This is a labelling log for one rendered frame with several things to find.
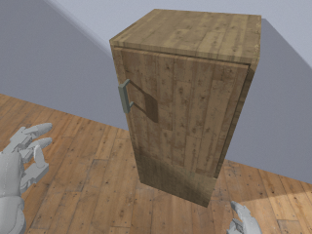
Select cupboard door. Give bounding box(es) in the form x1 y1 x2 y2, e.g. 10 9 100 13
113 47 249 178

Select handle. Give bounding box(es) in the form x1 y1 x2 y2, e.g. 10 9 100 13
118 79 134 114

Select right robot hand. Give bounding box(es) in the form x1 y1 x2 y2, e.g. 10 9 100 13
226 201 262 234

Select left robot forearm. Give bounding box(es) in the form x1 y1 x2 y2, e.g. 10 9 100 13
0 196 26 234

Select left robot hand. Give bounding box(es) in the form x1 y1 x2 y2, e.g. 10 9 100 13
0 123 53 198

